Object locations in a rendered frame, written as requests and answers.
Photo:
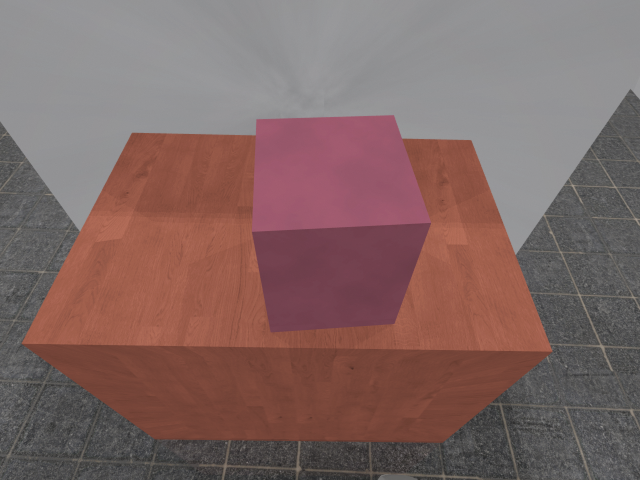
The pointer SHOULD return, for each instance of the pedestal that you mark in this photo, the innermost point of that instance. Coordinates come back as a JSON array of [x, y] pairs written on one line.
[[159, 312]]

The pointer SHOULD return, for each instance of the carton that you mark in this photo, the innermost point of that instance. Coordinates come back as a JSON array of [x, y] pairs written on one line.
[[338, 221]]

